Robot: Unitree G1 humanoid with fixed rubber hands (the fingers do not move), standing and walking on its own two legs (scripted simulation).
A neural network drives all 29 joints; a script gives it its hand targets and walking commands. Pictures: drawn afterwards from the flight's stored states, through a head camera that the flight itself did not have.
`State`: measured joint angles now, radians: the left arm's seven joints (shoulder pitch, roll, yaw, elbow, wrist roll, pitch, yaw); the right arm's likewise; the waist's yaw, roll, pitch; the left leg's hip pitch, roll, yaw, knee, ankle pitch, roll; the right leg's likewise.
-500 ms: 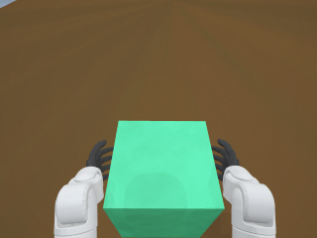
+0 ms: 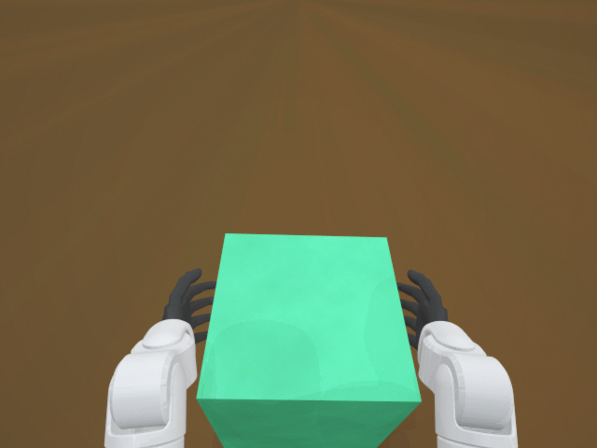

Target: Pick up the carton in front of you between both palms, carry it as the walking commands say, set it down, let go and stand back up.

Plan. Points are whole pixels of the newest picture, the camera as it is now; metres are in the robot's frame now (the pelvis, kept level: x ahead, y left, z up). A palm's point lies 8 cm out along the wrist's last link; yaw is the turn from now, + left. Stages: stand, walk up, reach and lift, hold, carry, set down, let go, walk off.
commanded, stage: carry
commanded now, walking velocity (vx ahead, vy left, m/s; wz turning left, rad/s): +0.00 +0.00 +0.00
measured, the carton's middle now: (302, 349) +0.27 +0.00 +0.00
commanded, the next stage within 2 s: hold in 1.84 s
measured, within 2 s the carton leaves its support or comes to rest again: neither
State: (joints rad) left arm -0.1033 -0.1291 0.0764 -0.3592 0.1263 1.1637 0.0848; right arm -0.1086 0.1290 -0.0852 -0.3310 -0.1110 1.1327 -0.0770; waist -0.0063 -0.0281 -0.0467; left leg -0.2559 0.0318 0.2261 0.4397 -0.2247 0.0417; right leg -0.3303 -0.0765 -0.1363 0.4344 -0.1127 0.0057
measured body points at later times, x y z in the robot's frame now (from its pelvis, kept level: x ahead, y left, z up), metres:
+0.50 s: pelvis +0.07 -0.02 -0.01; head +0.05 -0.02 +0.44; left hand +0.34 +0.14 +0.04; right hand +0.36 -0.16 +0.04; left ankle +0.01 +0.09 -0.74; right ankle +0.05 -0.12 -0.74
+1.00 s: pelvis +0.03 -0.01 +0.00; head +0.01 -0.02 +0.45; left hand +0.33 +0.15 +0.03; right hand +0.35 -0.15 +0.03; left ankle +0.01 +0.09 -0.74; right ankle +0.05 -0.12 -0.74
